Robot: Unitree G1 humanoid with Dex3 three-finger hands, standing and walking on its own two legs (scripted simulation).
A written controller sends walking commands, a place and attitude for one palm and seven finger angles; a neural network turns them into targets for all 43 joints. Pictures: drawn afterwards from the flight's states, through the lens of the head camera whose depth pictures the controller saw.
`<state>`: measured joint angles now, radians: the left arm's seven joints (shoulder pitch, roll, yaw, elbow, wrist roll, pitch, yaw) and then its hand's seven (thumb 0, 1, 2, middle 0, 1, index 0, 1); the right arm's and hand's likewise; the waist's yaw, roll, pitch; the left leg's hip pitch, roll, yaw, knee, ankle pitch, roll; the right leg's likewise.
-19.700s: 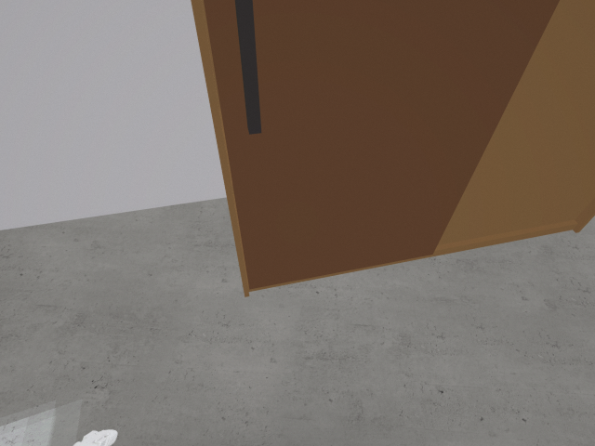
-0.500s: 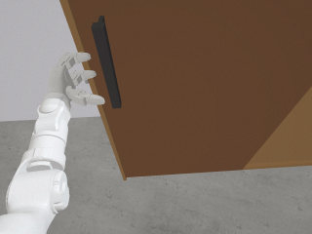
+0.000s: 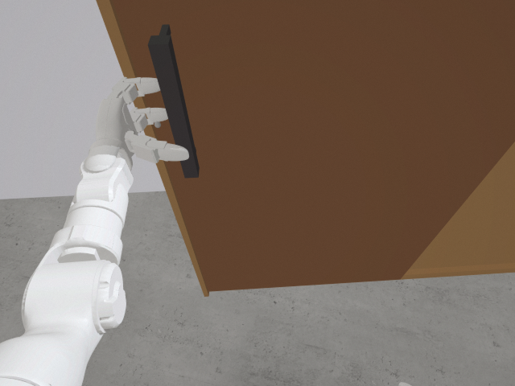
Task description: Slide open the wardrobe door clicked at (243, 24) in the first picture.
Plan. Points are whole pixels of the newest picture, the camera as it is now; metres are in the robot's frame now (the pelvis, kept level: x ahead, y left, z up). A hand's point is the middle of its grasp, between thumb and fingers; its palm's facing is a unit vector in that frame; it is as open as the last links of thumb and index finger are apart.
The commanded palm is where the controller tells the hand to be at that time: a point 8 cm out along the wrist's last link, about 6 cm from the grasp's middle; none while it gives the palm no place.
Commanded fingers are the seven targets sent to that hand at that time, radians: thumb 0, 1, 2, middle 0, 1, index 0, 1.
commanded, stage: feel for the door with the fingertips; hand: left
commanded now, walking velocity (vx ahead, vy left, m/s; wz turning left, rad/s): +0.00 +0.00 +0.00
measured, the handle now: (180, 110) +0.52 +0.13 +0.15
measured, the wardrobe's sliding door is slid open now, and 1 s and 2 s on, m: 0.00 0.00 0.00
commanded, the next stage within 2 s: slide the fingers in behind the handle in 0.16 s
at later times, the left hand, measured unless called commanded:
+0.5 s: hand (160, 121) +0.48 +0.15 +0.16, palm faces +0.04 -1.00 +0.00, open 13.8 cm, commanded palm +0.45 +0.20 +0.16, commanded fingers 0.00 -0.50 0.30 -0.30 -1.20 -0.30 -1.20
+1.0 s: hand (175, 126) +0.47 +0.13 +0.17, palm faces +0.05 -1.00 +0.00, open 14.0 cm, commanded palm +0.44 +0.18 +0.16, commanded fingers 0.00 -0.50 0.30 -0.30 -1.20 -0.30 -1.20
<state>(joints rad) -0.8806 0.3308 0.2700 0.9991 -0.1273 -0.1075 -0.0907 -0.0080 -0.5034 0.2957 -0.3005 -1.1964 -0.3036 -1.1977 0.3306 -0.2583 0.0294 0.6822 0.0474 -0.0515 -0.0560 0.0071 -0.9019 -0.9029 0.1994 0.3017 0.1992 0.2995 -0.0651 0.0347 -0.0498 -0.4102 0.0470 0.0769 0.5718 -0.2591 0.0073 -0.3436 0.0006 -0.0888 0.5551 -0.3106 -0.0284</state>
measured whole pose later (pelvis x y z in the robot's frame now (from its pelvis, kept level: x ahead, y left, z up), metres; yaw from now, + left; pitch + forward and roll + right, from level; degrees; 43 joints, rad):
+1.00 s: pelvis +0.01 +0.00 +0.00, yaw +0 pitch +6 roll +0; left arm -0.83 0.25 0.22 0.90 -0.13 -0.09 -0.03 -0.01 -0.50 0.30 -0.30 -1.20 -0.30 -1.20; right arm 0.32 -0.26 0.01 0.69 0.05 -0.04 -0.04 0.01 -0.90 -0.90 0.20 0.30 0.20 0.30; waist -0.05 0.04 -0.06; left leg -0.39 0.05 0.08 0.56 -0.27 0.00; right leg -0.33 0.00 -0.09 0.54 -0.32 -0.03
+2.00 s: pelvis +0.01 +0.00 +0.00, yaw +0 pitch +4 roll +0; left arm -0.80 0.20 0.19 0.84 -0.13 -0.07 0.02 -0.01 -0.50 0.30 -0.28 -1.19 -0.28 -1.18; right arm 0.30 -0.25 0.01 0.69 0.04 -0.03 -0.04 0.01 -0.90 -0.90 0.20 0.30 0.20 0.30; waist -0.05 0.03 -0.05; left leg -0.35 0.04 0.08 0.53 -0.25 0.00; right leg -0.29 0.00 -0.08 0.51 -0.30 -0.03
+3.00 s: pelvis +0.00 +0.00 +0.00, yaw +0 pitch +6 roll +0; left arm -0.88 0.21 0.17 0.96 -0.12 -0.13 0.04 0.01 0.64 0.77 -0.39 -1.37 -0.38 -1.37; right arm 0.34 -0.25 0.01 0.73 0.04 -0.05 -0.03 0.01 -0.90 -0.90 0.20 0.30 0.20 0.30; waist -0.05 0.04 -0.05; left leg -0.40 0.04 0.07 0.56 -0.25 0.00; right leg -0.33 0.00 -0.09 0.54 -0.31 -0.03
